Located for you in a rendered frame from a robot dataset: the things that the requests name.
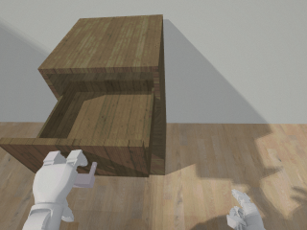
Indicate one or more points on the left robot forearm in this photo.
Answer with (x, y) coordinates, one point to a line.
(44, 216)

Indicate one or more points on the drawer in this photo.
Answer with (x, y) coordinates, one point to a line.
(111, 121)

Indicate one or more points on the cabinet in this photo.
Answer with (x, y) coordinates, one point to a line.
(115, 48)

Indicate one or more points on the robot left hand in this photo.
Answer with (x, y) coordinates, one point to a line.
(55, 179)

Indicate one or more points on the handle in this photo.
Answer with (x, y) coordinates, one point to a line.
(86, 180)

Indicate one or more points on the robot right hand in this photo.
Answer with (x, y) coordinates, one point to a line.
(240, 219)

